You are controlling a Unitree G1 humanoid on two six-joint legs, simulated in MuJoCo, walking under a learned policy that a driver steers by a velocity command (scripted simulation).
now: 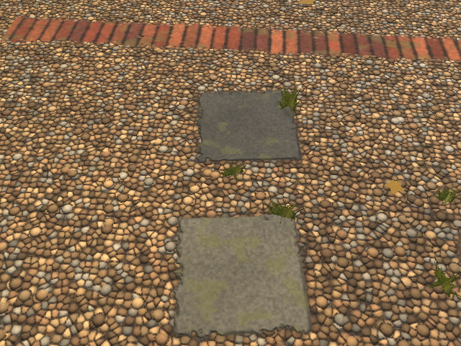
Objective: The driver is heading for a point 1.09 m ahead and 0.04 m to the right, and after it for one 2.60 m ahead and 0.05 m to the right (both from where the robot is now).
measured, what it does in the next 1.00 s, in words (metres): walks ahead: left foot, then right foot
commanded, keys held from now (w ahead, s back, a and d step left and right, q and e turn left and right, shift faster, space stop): w+q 0.18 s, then w+e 0.70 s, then e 0.12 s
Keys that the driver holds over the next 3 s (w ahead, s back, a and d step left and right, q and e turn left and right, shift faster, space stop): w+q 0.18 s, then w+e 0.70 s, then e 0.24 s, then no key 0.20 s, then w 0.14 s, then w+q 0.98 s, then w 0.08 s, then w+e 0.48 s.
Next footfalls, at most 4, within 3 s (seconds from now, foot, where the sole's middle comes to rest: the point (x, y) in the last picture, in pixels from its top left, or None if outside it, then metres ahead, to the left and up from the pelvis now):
0.14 left None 0.26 0.14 -0.78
0.70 right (270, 308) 0.59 -0.05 -0.78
1.14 left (230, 223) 0.87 0.09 -0.78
1.50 right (287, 267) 0.72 -0.10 -0.78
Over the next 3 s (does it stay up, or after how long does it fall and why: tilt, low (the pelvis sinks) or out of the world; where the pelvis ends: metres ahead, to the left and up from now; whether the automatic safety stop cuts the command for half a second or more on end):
stays up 1.48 0.06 0.00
